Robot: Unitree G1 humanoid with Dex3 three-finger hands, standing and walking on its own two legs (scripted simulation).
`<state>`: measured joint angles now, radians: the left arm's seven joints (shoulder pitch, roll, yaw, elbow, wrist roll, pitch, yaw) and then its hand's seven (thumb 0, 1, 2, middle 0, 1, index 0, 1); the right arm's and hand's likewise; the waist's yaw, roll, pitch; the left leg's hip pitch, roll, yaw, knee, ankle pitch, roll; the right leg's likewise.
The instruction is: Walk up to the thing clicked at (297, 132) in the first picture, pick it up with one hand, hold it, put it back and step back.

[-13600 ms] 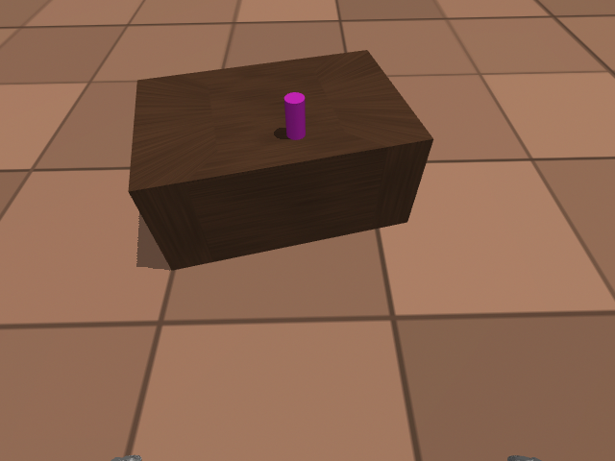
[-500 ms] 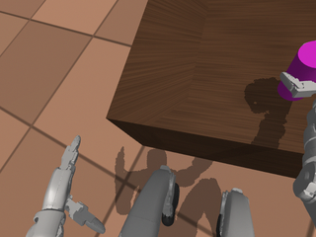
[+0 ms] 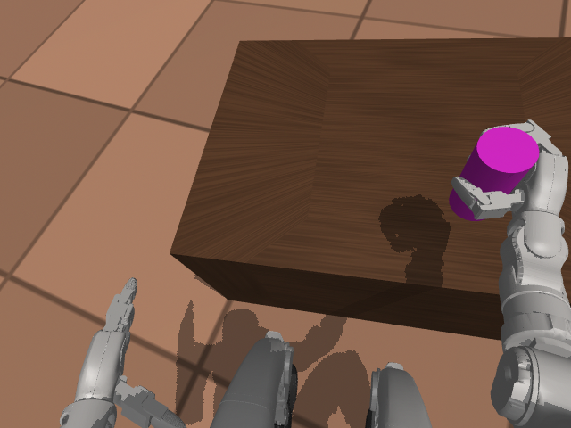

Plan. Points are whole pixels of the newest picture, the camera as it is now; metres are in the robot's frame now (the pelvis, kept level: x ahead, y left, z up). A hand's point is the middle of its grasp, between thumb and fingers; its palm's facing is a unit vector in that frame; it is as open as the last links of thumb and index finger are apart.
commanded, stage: lift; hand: right
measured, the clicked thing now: (487, 179) +0.46 -0.20 +0.01
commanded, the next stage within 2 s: hold in 0.98 s
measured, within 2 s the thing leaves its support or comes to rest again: neither
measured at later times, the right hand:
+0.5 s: hand (511, 192) +0.39 -0.18 +0.09, palm faces +0.19 +0.98 -0.01, open 9.5 cm
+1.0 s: hand (525, 203) +0.36 -0.18 +0.11, palm faces +0.18 +0.98 -0.01, open 9.5 cm
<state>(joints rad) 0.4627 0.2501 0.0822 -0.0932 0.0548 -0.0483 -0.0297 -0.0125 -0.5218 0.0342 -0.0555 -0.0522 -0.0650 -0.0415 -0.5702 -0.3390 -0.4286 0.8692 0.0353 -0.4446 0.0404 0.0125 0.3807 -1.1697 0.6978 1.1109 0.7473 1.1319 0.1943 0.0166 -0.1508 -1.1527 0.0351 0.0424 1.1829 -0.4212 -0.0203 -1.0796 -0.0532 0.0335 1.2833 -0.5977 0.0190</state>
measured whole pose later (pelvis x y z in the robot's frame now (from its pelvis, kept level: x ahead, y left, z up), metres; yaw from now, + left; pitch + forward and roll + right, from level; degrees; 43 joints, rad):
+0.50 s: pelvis +0.01 +0.00 +0.04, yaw -1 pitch +14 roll +1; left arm 0.42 0.22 0.11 0.12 0.01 -0.03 0.01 -0.01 -0.53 0.04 -0.05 -0.05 -0.06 -0.04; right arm -0.29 -0.20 -0.27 0.55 0.10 -0.37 0.01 0.01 0.39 -1.18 0.71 1.10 0.76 1.12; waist 0.08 0.02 -0.11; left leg -0.87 0.05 0.03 1.00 -0.38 -0.03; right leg -0.78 -0.04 0.01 1.06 -0.53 0.02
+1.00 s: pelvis +0.01 +0.00 +0.06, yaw -1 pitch +10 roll +1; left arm 0.38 0.21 0.10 0.21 0.00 -0.02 0.03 -0.01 -0.53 0.03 -0.05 -0.05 -0.06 -0.05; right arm -0.19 -0.18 -0.21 0.46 0.12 -0.34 0.00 0.01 0.39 -1.18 0.71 1.10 0.76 1.12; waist 0.06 0.02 -0.08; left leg -0.72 0.05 0.02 0.89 -0.34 -0.03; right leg -0.63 -0.03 0.00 0.94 -0.48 0.01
